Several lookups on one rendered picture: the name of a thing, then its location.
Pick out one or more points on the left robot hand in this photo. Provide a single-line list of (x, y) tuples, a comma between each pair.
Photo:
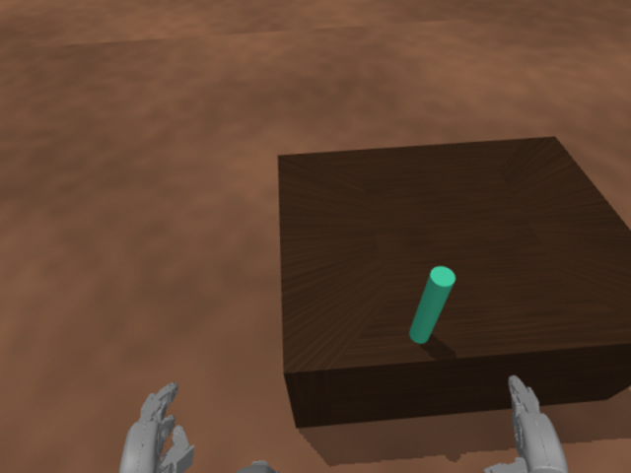
[(145, 439)]

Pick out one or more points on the can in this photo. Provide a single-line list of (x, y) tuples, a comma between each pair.
[(438, 287)]

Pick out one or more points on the right robot hand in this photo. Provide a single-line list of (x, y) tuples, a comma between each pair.
[(536, 440)]

